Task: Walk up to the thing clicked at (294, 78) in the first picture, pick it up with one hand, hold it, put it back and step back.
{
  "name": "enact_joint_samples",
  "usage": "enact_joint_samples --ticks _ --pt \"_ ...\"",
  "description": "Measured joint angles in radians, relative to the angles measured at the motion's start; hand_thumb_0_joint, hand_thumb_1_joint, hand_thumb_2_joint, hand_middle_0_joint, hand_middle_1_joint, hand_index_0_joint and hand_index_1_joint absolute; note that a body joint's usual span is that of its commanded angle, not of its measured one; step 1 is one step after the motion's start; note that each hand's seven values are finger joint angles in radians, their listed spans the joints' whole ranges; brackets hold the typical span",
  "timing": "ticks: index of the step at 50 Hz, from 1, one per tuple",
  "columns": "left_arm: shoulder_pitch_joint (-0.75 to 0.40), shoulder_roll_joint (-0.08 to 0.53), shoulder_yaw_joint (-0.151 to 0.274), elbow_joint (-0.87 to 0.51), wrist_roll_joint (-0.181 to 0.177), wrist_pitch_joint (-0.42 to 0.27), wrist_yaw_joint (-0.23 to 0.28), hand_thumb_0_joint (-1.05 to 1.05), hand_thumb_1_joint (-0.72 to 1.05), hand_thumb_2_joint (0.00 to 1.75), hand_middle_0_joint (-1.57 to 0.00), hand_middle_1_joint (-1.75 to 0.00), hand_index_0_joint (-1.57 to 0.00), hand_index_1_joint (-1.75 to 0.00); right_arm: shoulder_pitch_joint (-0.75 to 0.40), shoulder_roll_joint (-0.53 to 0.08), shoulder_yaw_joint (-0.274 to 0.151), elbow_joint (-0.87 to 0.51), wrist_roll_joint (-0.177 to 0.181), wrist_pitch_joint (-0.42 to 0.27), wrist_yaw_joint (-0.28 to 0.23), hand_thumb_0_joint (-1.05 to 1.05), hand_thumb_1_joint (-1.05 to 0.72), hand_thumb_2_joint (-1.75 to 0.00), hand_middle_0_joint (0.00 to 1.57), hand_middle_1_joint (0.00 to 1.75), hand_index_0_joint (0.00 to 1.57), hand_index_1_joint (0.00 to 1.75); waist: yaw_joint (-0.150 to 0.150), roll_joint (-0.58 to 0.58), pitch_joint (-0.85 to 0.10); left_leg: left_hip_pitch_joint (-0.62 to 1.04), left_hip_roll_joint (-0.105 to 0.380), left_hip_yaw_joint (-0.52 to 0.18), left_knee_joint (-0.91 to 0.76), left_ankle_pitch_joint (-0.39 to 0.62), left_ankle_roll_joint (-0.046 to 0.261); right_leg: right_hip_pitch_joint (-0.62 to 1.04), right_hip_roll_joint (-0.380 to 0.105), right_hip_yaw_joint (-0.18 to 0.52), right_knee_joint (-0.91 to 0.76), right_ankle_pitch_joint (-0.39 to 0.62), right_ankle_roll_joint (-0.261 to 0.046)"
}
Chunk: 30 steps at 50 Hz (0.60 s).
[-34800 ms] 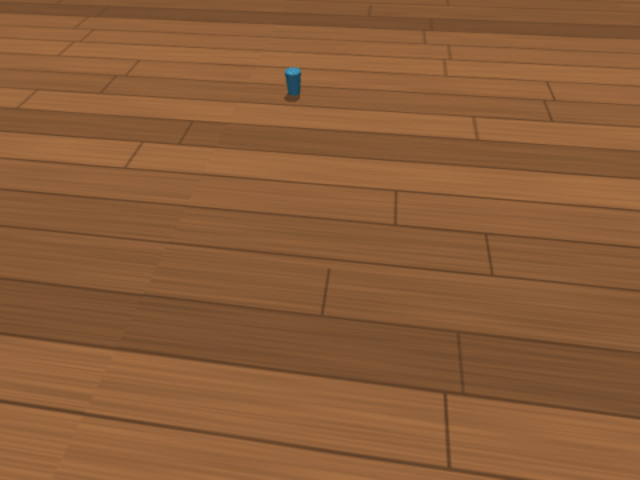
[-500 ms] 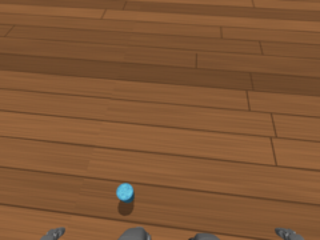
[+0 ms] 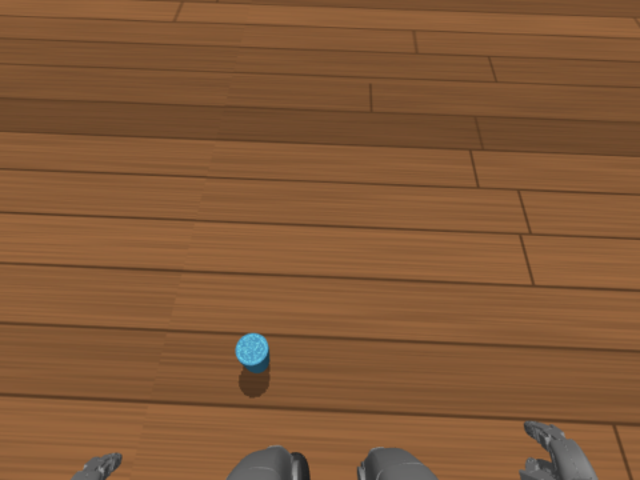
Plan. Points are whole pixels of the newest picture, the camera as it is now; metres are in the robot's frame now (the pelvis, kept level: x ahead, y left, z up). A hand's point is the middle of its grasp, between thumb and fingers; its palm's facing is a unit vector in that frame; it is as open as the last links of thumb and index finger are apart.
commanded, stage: step back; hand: left
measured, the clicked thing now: (254, 355) +0.45 +0.19 -0.69
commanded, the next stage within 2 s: none
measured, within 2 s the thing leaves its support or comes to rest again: neither
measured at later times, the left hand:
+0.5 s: hand out of the picture -0.02 +0.26 -0.15, palm faces +0.05 -0.94 -0.35, open 7.4 cm
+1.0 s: hand out of the picture -0.23 +0.22 -0.13, palm faces -0.01 -0.92 -0.40, open 7.4 cm
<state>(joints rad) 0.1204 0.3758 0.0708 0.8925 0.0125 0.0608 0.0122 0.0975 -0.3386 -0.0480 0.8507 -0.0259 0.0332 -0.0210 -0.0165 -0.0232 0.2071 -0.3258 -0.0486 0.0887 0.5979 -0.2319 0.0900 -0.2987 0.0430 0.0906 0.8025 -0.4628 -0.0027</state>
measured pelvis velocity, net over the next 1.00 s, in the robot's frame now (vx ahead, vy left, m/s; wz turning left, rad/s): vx -0.30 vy -0.05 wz -0.01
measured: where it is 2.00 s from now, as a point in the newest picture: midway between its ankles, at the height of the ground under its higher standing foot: outside the picture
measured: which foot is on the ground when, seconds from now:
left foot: down 0.00-0.12, up 0.14-0.44, down 0.46-0.88, up 0.90-1.00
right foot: up 0.00-0.06, down 0.08-0.48, up 0.50-0.82, down 0.84-1.00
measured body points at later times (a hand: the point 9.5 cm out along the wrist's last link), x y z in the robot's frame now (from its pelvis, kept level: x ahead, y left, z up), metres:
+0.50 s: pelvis -0.14 +0.00 +0.00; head -0.07 +0.02 +0.44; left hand -0.02 +0.31 -0.12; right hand -0.04 -0.32 -0.12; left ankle -0.16 +0.11 -0.73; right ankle -0.04 -0.12 -0.72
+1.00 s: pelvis -0.30 -0.05 +0.00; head -0.24 -0.07 +0.45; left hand -0.23 +0.26 -0.11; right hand -0.16 -0.37 -0.12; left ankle -0.27 +0.10 -0.66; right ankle -0.29 -0.17 -0.72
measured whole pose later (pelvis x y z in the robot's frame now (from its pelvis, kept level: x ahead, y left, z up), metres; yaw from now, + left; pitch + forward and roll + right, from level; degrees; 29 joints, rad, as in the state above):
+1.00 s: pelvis -0.30 -0.05 +0.00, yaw +0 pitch -2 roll +2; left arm 0.23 0.35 0.06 0.84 0.04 0.05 -0.01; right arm 0.12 -0.41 -0.06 0.83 0.00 0.06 -0.03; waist 0.04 0.01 0.15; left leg -0.51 -0.08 -0.11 1.07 -0.48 0.01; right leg -0.29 -0.01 0.08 0.65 -0.33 -0.01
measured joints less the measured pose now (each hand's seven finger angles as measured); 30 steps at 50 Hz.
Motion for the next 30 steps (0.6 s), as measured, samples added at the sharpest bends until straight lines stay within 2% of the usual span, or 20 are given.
enact_joint_samples --ticks 2,4,5,6,8,9,12,14,17,20,22,24,25,27,28,30 --pt "0.012 -0.002 0.004 0.000 0.004 -0.003 -0.008 0.01 0.91 0.90 -0.20 -0.30 -0.20 -0.30 -0.008 -0.009 0.000 0.001 -0.001 0.003 0.005 0.00 -0.90 -0.90 0.21 0.30 0.21 0.30 0.006 0.014 -0.010 -0.022 0.007 0.010 0.013 0.009 -0.004 0.024 -0.005 -0.023 -0.048 0.016 -0.016" --pt "0.030 -0.009 0.009 0.000 0.008 -0.012 -0.014 0.00 0.91 0.90 -0.20 -0.30 -0.20 -0.30 -0.015 -0.022 -0.003 0.007 0.002 0.008 0.008 0.00 -0.90 -0.90 0.21 0.30 0.21 0.30 0.016 0.039 -0.024 -0.049 0.025 0.014 0.034 0.014 -0.013 0.054 -0.002 -0.041 -0.125 0.078 -0.031" --pt "0.039 -0.017 0.010 0.000 0.012 -0.016 -0.016 0.00 0.91 0.90 -0.20 -0.30 -0.20 -0.30 -0.020 -0.031 -0.005 0.013 0.006 0.012 0.008 0.00 -0.90 -0.90 0.21 0.30 0.21 0.30 0.013 0.064 -0.025 -0.058 0.041 0.002 0.044 0.018 -0.019 0.056 0.014 -0.053 -0.138 0.094 -0.032" --pt "0.050 -0.022 0.009 -0.003 0.014 -0.018 -0.020 0.00 0.91 0.90 -0.20 -0.30 -0.20 -0.30 -0.019 -0.036 -0.008 0.018 0.010 0.015 0.008 0.00 -0.90 -0.90 0.21 0.30 0.21 0.30 0.009 0.080 -0.030 -0.071 0.040 -0.023 0.064 -0.021 -0.035 0.057 0.021 -0.065 -0.146 0.103 -0.035" --pt "0.068 -0.018 0.006 -0.016 0.020 -0.017 -0.025 0.00 0.91 0.90 -0.20 -0.30 -0.21 -0.30 -0.004 -0.033 -0.010 0.027 0.013 0.020 0.005 0.00 -0.91 -0.90 0.21 0.30 0.21 0.30 0.022 0.059 -0.043 -0.115 -0.014 -0.082 0.207 -0.188 -0.067 0.044 0.003 -0.063 -0.147 0.115 -0.046" --pt "0.074 -0.015 0.008 -0.023 0.021 -0.016 -0.023 0.00 0.91 0.90 -0.20 -0.30 -0.21 -0.30 0.003 -0.032 -0.008 0.031 0.014 0.021 0.007 0.00 -0.91 -0.90 0.21 0.30 0.21 0.30 0.036 0.041 -0.045 -0.130 -0.040 -0.105 0.297 -0.228 -0.075 0.040 -0.009 -0.051 -0.154 0.126 -0.049" --pt "0.078 -0.021 0.010 -0.036 0.021 -0.016 -0.014 0.01 0.91 0.90 -0.20 -0.30 -0.21 -0.30 0.032 -0.044 -0.003 0.035 0.020 0.016 0.010 0.00 -0.91 -0.90 0.21 0.30 0.21 0.30 0.047 0.021 -0.060 -0.145 -0.086 -0.187 0.477 -0.232 -0.087 0.027 -0.029 -0.045 -0.211 0.181 -0.043" --pt "0.066 -0.028 0.008 -0.052 0.023 -0.014 -0.012 0.01 0.91 0.90 -0.20 -0.30 -0.21 -0.30 0.053 -0.059 -0.002 0.030 0.020 0.012 0.005 0.00 -0.91 -0.90 0.21 0.30 0.21 0.30 0.044 0.025 -0.065 -0.132 -0.088 -0.222 0.527 -0.227 -0.094 0.005 -0.034 -0.056 -0.235 0.211 -0.038" --pt "0.038 -0.036 0.001 -0.089 0.026 -0.017 -0.009 0.01 0.91 0.90 -0.20 -0.30 -0.21 -0.30 0.075 -0.080 -0.003 0.028 0.022 0.010 -0.005 0.00 -0.91 -0.90 0.21 0.30 0.21 0.30 0.036 0.035 -0.054 -0.071 -0.058 -0.223 0.460 -0.252 -0.107 -0.029 -0.039 -0.078 -0.242 0.241 -0.034" --pt "0.007 -0.034 -0.006 -0.126 0.026 -0.020 -0.007 0.01 0.91 0.90 -0.20 -0.30 -0.21 -0.30 0.086 -0.084 -0.004 0.029 0.017 0.008 -0.009 0.00 -0.91 -0.90 0.20 0.30 0.20 0.30 0.023 0.032 -0.033 0.009 -0.009 -0.176 0.271 -0.264 -0.107 -0.069 -0.052 -0.106 -0.218 0.256 -0.025" --pt "-0.011 -0.025 -0.011 -0.145 0.019 -0.015 -0.009 0.01 0.90 0.90 -0.20 -0.30 -0.21 -0.30 0.091 -0.078 -0.004 0.028 0.013 0.000 -0.007 0.00 -0.91 -0.90 0.20 0.30 0.20 0.30 0.015 0.022 -0.021 0.075 0.018 -0.146 0.093 -0.188 -0.099 -0.101 -0.062 -0.122 -0.176 0.254 -0.016" --pt "-0.029 -0.002 -0.008 -0.146 0.012 -0.004 -0.011 0.00 0.91 0.90 -0.20 -0.30 -0.21 -0.30 0.077 -0.047 -0.006 0.037 0.002 -0.005 -0.006 0.00 -0.91 -0.90 0.20 0.30 0.20 0.30 0.022 -0.038 0.009 0.110 -0.008 -0.111 0.022 -0.125 -0.083 -0.123 -0.093 -0.096 -0.126 0.249 -0.007" --pt "-0.029 0.004 -0.004 -0.140 0.008 0.004 -0.011 0.00 0.91 0.90 -0.20 -0.30 -0.21 -0.30 0.076 -0.031 -0.002 0.035 -0.005 -0.005 -0.001 0.00 -0.91 -0.90 0.20 0.30 0.20 0.30 0.030 -0.059 0.013 0.111 -0.015 -0.096 0.024 -0.121 -0.077 -0.133 -0.087 -0.069 -0.100 0.206 -0.010" --pt "-0.018 -0.001 0.001 -0.118 0.008 0.019 -0.008 0.00 0.91 0.90 -0.20 -0.30 -0.21 -0.30 0.085 -0.019 0.008 0.026 -0.011 -0.006 0.009 0.00 -0.91 -0.90 0.20 0.30 0.20 0.30 0.011 -0.040 -0.006 0.087 0.012 -0.115 0.037 -0.114 -0.068 -0.165 -0.016 -0.023 0.048 0.020 -0.007" --pt "-0.014 -0.003 0.002 -0.107 0.009 0.024 -0.008 0.01 0.91 0.90 -0.20 -0.30 -0.21 -0.30 0.090 -0.016 0.011 0.023 -0.015 -0.007 0.010 0.00 -0.91 -0.90 0.21 0.30 0.21 0.30 -0.002 -0.024 -0.016 0.078 0.028 -0.132 0.032 -0.102 -0.066 -0.179 0.020 -0.005 0.144 -0.026 -0.008" --pt "0.000 0.000 0.008 -0.100 0.002 0.026 -0.011 0.01 0.91 0.90 -0.20 -0.30 -0.21 -0.30 0.092 -0.008 0.017 0.020 -0.019 -0.006 0.007 0.00 -0.91 -0.90 0.21 0.30 0.21 0.30 -0.001 -0.012 -0.037 0.065 0.052 -0.141 -0.004 -0.066 -0.069 -0.199 0.069 0.034 0.310 -0.040 -0.012"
